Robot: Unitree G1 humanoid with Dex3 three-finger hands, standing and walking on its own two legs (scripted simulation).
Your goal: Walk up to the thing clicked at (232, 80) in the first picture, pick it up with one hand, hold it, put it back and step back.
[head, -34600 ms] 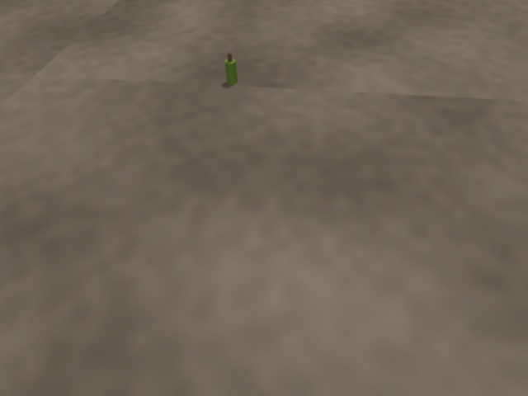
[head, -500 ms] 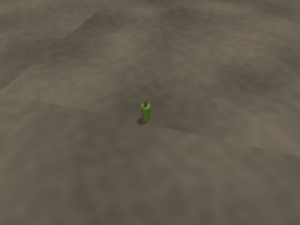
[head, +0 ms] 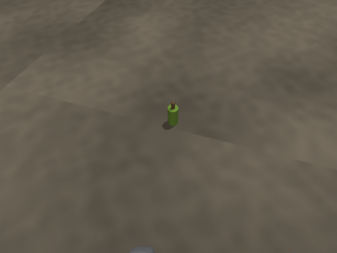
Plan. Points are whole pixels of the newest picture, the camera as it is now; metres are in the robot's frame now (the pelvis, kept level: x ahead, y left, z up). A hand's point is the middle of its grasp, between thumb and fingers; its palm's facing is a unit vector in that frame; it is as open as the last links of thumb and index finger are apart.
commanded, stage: step back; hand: left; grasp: from the side
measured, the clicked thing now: (173, 112) +1.05 +0.08 -0.65
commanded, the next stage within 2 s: stand in 0.22 s
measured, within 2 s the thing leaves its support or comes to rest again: neither
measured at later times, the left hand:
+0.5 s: hand out of the picture +0.10 +0.24 -0.13, palm faces -0.04 -0.94 -0.33, open 7.3 cm
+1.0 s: hand out of the picture +0.06 +0.24 -0.14, palm faces -0.06 -0.94 -0.33, open 7.3 cm
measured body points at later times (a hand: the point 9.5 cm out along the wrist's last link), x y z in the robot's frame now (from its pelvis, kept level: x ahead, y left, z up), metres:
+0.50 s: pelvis +0.00 -0.01 +0.02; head +0.01 -0.01 +0.47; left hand +0.10 +0.29 -0.11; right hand +0.10 -0.30 -0.11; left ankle +0.04 +0.13 -0.72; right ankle -0.02 -0.14 -0.72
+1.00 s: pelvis -0.01 -0.01 +0.02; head +0.00 -0.01 +0.47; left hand +0.07 +0.29 -0.11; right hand +0.04 -0.31 -0.11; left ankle +0.04 +0.13 -0.72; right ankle -0.02 -0.14 -0.72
